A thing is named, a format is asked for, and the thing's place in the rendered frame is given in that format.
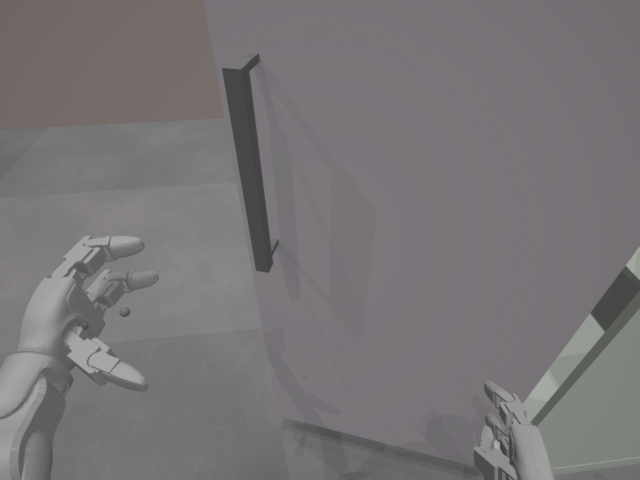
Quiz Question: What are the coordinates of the robot left forearm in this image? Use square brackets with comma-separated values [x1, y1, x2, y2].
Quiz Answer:
[0, 352, 73, 480]

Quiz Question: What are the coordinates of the robot right hand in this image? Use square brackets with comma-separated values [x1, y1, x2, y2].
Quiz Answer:
[474, 381, 555, 480]

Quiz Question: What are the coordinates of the fridge door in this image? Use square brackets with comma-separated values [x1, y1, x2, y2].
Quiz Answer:
[204, 0, 640, 467]

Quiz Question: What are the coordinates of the handle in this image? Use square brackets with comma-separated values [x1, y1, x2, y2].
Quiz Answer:
[222, 53, 279, 273]

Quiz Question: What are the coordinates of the robot left hand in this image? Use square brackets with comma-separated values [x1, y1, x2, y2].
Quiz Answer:
[16, 236, 159, 392]

